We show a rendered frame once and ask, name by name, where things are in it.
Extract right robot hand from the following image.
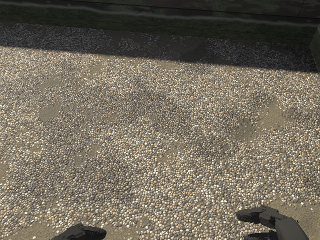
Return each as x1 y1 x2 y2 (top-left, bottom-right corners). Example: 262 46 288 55
236 205 309 240

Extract left robot hand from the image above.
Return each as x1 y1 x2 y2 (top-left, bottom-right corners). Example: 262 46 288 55
49 223 107 240

